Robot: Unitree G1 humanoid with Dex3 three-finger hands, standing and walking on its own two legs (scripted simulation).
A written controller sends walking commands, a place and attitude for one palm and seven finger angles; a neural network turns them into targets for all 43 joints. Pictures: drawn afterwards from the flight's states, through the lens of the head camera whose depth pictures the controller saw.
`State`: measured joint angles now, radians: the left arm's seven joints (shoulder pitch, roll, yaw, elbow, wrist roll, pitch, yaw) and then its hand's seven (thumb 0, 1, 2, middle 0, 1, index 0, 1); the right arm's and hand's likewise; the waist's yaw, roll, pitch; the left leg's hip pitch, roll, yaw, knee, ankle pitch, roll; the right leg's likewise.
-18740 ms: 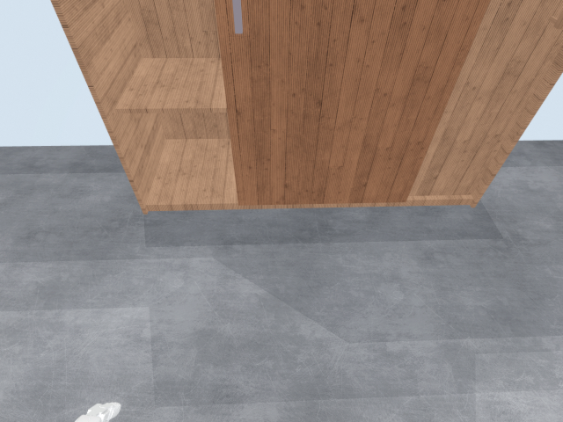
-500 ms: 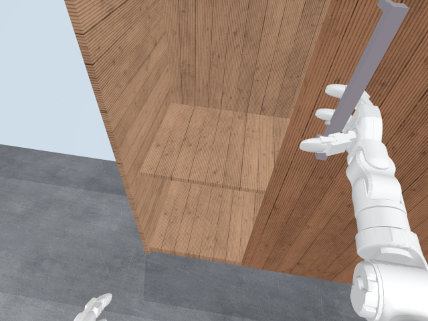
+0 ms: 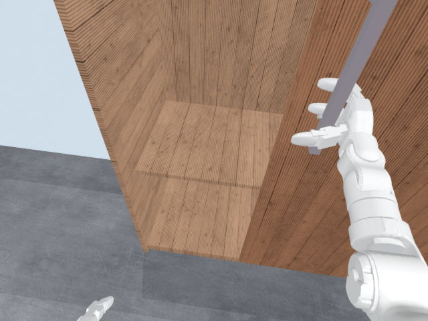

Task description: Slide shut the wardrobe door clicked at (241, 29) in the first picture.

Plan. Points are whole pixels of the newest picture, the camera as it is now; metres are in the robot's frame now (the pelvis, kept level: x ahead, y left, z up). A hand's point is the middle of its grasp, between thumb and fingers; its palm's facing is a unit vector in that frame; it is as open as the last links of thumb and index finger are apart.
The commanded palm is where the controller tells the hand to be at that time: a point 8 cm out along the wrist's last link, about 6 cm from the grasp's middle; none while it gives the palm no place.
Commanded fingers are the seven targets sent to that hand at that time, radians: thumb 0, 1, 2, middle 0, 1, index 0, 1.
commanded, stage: grip the handle and tug to test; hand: right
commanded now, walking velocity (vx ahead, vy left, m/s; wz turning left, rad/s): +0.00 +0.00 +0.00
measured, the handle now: (338, 85) +0.49 -0.17 +0.23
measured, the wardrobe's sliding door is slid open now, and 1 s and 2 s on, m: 0.44 0.44 0.44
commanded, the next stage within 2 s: tug the door sideways, standing still in 1.48 s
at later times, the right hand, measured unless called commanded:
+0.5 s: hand (319, 116) +0.45 -0.15 +0.19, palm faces +0.08 +1.00 +0.00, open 9.5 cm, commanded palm +0.42 -0.20 +0.19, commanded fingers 0.00 -0.57 -0.76 0.41 1.35 0.41 1.35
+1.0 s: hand (319, 117) +0.45 -0.14 +0.19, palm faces +0.08 +1.00 +0.00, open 5.1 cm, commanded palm +0.42 -0.19 +0.19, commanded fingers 0.00 -0.90 -0.90 0.45 1.40 0.45 1.40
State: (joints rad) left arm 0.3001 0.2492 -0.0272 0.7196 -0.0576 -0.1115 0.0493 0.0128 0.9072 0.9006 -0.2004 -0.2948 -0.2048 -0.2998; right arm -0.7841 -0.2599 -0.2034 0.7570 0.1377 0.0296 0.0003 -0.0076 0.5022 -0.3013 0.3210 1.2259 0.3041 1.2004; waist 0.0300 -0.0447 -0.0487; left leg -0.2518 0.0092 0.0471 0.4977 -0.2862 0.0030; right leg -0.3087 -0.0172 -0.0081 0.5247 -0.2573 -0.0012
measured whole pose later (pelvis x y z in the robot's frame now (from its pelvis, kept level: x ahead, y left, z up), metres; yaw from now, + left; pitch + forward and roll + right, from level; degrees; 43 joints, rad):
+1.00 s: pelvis +0.01 +0.00 +0.00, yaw +1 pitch +2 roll +1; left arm 0.28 0.25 -0.02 0.69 -0.06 -0.08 0.05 0.01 0.91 0.90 -0.20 -0.29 -0.20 -0.30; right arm -0.69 -0.27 -0.24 0.63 0.15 0.09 0.03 0.01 -0.76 -0.83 0.45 1.40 0.45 1.39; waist 0.04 -0.05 -0.06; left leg -0.23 0.00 0.03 0.47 -0.29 0.01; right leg -0.28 -0.03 -0.02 0.50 -0.27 0.00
